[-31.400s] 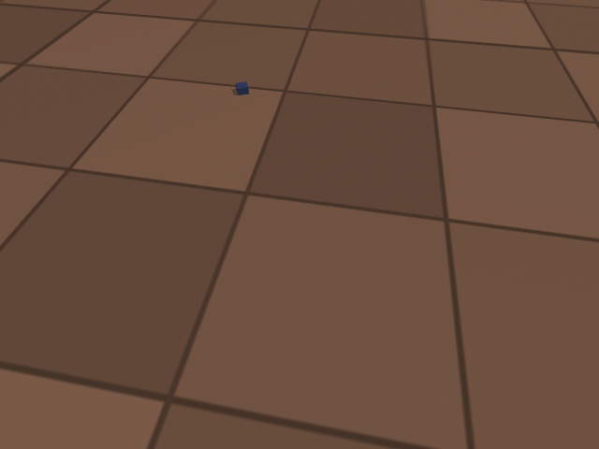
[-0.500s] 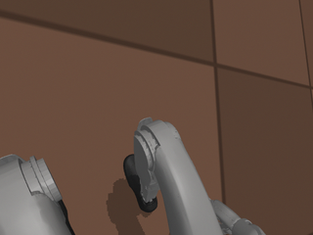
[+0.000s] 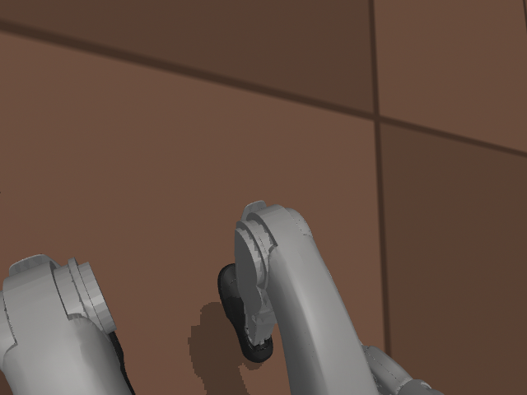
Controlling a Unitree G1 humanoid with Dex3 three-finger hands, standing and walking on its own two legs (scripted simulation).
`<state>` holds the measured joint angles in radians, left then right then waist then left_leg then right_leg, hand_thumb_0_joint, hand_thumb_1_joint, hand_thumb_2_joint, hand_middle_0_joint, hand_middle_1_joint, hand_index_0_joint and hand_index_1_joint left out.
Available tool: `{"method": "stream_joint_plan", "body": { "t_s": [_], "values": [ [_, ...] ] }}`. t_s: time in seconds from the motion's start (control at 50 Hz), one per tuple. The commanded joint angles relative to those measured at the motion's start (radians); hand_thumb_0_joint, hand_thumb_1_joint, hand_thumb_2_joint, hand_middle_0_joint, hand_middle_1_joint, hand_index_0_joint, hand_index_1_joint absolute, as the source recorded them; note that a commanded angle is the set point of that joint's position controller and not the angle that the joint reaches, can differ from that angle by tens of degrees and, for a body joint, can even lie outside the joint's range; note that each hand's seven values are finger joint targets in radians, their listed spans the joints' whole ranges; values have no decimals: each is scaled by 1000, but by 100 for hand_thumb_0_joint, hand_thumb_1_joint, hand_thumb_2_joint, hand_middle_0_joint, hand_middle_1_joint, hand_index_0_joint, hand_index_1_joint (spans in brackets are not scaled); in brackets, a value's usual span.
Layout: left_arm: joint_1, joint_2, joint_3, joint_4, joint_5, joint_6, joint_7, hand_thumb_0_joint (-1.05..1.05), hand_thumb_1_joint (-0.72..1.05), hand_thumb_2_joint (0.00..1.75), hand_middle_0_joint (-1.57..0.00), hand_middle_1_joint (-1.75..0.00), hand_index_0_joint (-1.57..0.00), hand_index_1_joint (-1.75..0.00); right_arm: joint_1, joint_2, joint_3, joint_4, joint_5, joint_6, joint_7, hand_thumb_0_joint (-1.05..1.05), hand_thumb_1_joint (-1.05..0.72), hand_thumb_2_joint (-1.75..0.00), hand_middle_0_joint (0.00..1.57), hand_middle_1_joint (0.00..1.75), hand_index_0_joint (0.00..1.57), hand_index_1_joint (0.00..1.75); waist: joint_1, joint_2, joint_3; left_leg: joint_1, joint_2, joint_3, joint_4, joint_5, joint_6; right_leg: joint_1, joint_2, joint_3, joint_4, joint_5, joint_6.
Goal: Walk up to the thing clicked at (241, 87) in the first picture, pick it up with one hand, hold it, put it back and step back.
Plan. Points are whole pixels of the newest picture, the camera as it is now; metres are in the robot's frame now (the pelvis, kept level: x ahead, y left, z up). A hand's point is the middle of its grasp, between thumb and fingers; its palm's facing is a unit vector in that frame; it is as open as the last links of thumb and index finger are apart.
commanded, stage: settle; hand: left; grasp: from above
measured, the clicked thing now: out of the picture +0.44 +0.33 -0.27
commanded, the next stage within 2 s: lift in 0.58 s
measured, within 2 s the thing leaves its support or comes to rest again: neither
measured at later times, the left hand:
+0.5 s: hand out of the picture +0.42 +0.34 -0.15, palm faces -0.43 -0.13 -0.89, open 9.5 cm
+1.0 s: hand out of the picture +0.39 +0.35 -0.08, palm faces -0.44 -0.14 -0.89, open 9.5 cm
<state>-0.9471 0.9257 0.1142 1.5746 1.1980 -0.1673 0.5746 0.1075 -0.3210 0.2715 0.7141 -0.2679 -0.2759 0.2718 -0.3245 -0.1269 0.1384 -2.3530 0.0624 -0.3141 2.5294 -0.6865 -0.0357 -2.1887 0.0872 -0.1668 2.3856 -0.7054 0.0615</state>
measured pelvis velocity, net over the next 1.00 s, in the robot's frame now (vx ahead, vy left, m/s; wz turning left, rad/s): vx -0.01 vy -0.01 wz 0.14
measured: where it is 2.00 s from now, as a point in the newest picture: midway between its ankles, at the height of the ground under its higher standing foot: (187, 357)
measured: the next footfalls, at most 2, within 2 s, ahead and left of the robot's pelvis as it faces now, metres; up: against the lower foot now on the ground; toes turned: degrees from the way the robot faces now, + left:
none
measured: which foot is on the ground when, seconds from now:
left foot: down 0.00-1.00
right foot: down 0.00-1.00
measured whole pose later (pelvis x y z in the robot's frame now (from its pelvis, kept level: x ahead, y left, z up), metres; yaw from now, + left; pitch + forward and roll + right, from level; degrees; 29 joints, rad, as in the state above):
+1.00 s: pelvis -0.01 -0.01 +0.06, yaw +8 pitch +33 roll -7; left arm -0.81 0.66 0.04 1.16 1.13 -0.08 0.20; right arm 0.19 -0.28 0.03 0.71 -0.08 -0.02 0.13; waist -0.18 0.02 -0.10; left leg -2.25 0.06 -0.15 2.28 -0.62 -0.01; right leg -2.13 0.03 -0.06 2.23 -0.69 0.04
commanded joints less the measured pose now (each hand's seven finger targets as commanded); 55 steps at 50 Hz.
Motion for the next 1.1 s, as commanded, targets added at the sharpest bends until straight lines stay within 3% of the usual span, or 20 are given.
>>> {"method": "stream_joint_plan", "body": {
  "t_s": [0.0, 0.06, 0.08, 0.18, 0.22, 0.3, 0.38, 0.44, 0.48, 0.56, 0.62, 0.64, 0.66, 0.72, 0.74, 0.86, 0.9, 0.94, 0.98, 1.08],
  "values": [
    [-233, 204, 39, -211, -24, 28, 33, 0, 87, 58, -124, -43, -124, -43, 168, -311, -143, 3, 31, 15, -4, 0, -91, -90, 20, 30, 20, 30, 6, 596, -730, 564, 16, 168, -265, 232, 24, 300, 35, -104, -215, 325, -81],
    [-253, 182, 39, -318, -28, 49, 13, 0, 90, 58, -125, -45, -125, -45, 169, -298, -170, 5, 49, 31, -1, 0, -91, -90, 20, 30, 20, 30, 39, 625, -816, 588, 14, 178, -268, 253, 25, 285, 29, -92, -211, 335, -86],
    [-215, 116, 6, -262, -32, 67, 1, 0, 92, 59, -126, -45, -127, -45, 173, -287, -178, 5, 59, 38, 3, 0, -91, -90, 20, 30, 20, 30, 24, 604, -791, 564, 14, 180, -265, 241, 29, 281, 31, -80, -211, 327, -89],
    [-263, 93, -9, -297, -46, 94, -68, 0, 90, 57, -126, -43, -126, -43, 197, -277, -213, 11, 93, 67, -6, 0, -91, -90, 20, 30, 20, 30, 38, 519, -773, 511, 3, 190, -289, 182, 43, 243, 23, -63, -238, 264, -88],
    [-261, 47, -40, -281, -56, 97, -100, 0, 89, 56, -126, -43, -126, -44, 187, -264, -217, 7, 104, 79, -13, 0, -91, -90, 20, 30, 20, 30, 40, 495, -752, 488, -2, 197, -295, 153, 48, 234, 21, -49, -249, 230, -90],
    [-268, 36, -40, -304, -72, 87, -149, 0, 89, 58, -127, -42, -126, -43, 195, -253, -232, -8, 118, 102, -31, 0, -91, -90, 20, 30, 20, 30, 51, 425, -758, 464, -12, 205, -304, 121, 53, 240, 13, -27, -278, 172, -91],
    [-274, 71, -20, -362, -63, 72, -180, 0, 86, 56, -125, -42, -124, -43, 204, -235, -236, -17, 129, 134, -52, 0, -91, -90, 20, 30, 20, 30, 81, 427, -816, 478, -18, 226, -304, 169, 53, 301, 9, 1, -284, 209, -89],
    [-283, 49, -33, -364, -53, 65, -194, 0, 84, 60, -122, -45, -122, -46, 215, -229, -238, -23, 131, 156, -65, 0, -91, -90, 20, 30, 20, 30, 64, 391, -816, 479, -21, 232, -305, 187, 57, 315, 5, 3, -296, 236, -86],
    [-301, 85, 1, -393, -51, 57, -197, 0, 85, 59, -122, -45, -122, -45, 220, -229, -242, -27, 131, 168, -77, 0, -90, -90, 20, 30, 20, 30, 77, 392, -830, 476, -26, 235, -312, 180, 57, 314, 1, 5, -301, 220, -88],
    [-311, 59, -18, -394, -44, 54, -208, 0, 84, 62, -121, -46, -121, -47, 228, -220, -250, -24, 133, 187, -96, 0, -90, -90, 20, 30, 20, 30, 69, 397, -840, 502, -25, 241, -323, 169, 56, 310, -1, 15, -317, 203, -90],
    [-315, 72, -13, -414, -44, 55, -219, 0, 87, 57, -125, -50, -126, -49, 236, -217, -255, -24, 136, 195, -108, 0, -93, -91, 20, 30, 20, 30, 82, 407, -853, 525, -25, 242, -344, 163, 55, 310, -4, 17, -325, 196, -93],
    [-305, 68, -9, -426, -42, 56, -223, 0, 79, 59, -117, -42, -118, -41, 243, -215, -260, -25, 136, 199, -111, 0, -89, -89, 20, 30, 20, 30, 91, 419, -869, 538, -28, 246, -351, 168, 53, 319, -7, 18, -331, 197, -93],
    [-304, 81, 9, -451, -47, 58, -222, 0, 84, 55, -123, -47, -124, -46, 242, -220, -264, -25, 141, 203, -115, 0, -93, -91, 20, 30, 20, 30, 109, 439, -890, 560, -32, 248, -367, 165, 52, 306, -11, 9, -327, 196, -96],
    [-295, 49, -16, -460, -50, 73, -240, 0, 75, 55, -113, -38, -114, -38, 247, -215, -275, -25, 149, 213, -121, 0, -88, -89, 20, 30, 20, 30, 103, 439, -900, 582, -30, 254, -389, 170, 53, 310, -13, 12, -347, 210, -96],
    [-305, 72, -2, -483, -51, 75, -244, 0, 80, 52, -120, -44, -120, -43, 246, -217, -279, -25, 155, 218, -125, 0, -93, -91, 20, 30, 20, 30, 115, 438, -913, 585, -32, 253, -400, 165, 54, 304, -14, 11, -344, 205, -99],
    [-245, 53, -3, -566, -77, 92, -312, 0, 82, 53, -115, -46, -117, -44, 255, -201, -312, -33, 181, 243, -142, 0, -91, -90, 20, 30, 20, 30, 151, 438, -957, 644, -38, 268, -464, 176, 58, 350, -25, 28, -390, 221, -98],
    [-208, 2, -36, -579, -85, 97, -334, 0, 83, 54, -116, -46, -118, -45, 258, -186, -318, -38, 188, 250, -147, 0, -91, -90, 20, 30, 20, 30, 146, 404, -943, 643, -36, 277, -473, 181, 62, 376, -24, 41, -420, 228, -95],
    [-202, 35, -11, -633, -89, 97, -343, 0, 84, 55, -116, -47, -118, -45, 260, -190, -326, -39, 197, 256, -155, 0, -91, -90, 20, 30, 20, 30, 162, 390, -954, 666, -37, 276, -494, 193, 63, 391, -28, 44, -437, 236, -95],
    [-161, -11, -35, -658, -97, 99, -363, 0, 81, 58, -115, -47, -116, -45, 258, -177, -333, -51, 203, 262, -161, 0, -91, -90, 20, 30, 20, 30, 162, 386, -953, 695, -36, 274, -525, 187, 63, 407, -29, 46, -459, 228, -96],
    [-125, -19, -37, -772, -118, 97, -393, 0, 78, 56, -112, -48, -113, -46, 232, -174, -352, -76, 223, 272, -184, 0, -90, -90, 20, 30, 20, 30, 188, 406, -927, 762, -34, 242, -638, 91, 57, 391, -36, 43, -507, 140, -100]
  ]
}}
